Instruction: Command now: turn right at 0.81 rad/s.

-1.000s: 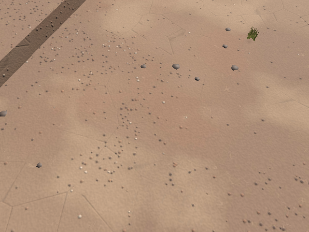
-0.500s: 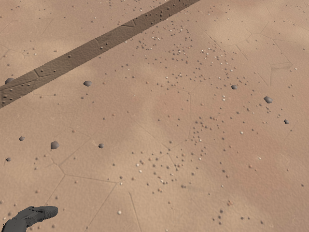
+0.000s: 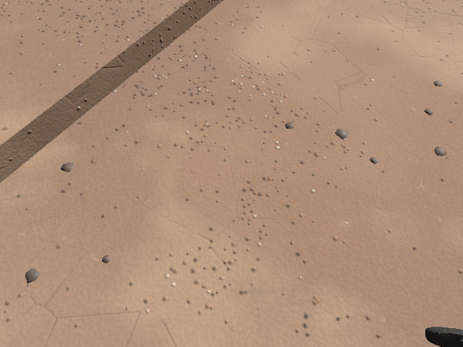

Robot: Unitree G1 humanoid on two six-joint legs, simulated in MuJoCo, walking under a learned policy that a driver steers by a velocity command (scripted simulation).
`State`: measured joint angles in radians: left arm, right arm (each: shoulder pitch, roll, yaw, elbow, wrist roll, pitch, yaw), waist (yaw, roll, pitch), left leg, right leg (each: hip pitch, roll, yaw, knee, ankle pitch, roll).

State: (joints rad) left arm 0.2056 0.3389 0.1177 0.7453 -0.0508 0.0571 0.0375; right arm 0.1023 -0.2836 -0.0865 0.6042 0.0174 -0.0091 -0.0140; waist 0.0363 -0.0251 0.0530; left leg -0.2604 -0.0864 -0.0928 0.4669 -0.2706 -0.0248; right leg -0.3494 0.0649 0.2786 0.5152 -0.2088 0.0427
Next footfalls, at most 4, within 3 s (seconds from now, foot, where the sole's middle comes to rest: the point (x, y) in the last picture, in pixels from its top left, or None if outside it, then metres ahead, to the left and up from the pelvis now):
0.38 right None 0.03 -0.16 -0.77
0.74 left None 0.05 0.12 -0.77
1.52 right None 0.27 -0.19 -0.77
1.96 left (304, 251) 0.73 -0.18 -0.77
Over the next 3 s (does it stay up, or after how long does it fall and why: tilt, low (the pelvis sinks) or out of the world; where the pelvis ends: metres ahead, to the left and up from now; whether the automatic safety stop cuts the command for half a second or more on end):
stays up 1.31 -0.02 0.00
